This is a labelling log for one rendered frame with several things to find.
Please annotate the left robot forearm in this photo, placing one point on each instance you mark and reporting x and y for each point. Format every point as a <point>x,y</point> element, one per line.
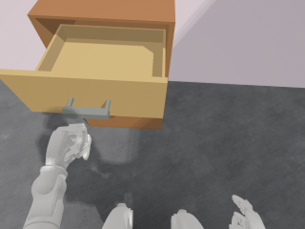
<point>47,193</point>

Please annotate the robot right thigh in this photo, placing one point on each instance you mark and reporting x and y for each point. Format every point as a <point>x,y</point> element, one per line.
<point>184,220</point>

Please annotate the robot left hand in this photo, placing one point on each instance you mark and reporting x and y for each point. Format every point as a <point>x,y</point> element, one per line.
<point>68,143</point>

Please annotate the cabinet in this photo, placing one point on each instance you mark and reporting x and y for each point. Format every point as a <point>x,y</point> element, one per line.
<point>47,15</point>

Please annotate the handle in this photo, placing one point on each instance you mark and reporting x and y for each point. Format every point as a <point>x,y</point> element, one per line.
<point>86,112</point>

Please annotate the drawer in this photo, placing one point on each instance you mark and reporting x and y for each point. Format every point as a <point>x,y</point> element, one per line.
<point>93,64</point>

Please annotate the robot right hand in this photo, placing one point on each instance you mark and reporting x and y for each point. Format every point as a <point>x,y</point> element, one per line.
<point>252,219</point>

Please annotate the robot left thigh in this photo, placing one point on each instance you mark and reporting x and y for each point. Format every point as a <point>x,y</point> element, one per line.
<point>119,218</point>

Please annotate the robot thigh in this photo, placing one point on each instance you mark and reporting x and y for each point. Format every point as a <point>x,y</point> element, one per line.
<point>184,220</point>
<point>119,218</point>

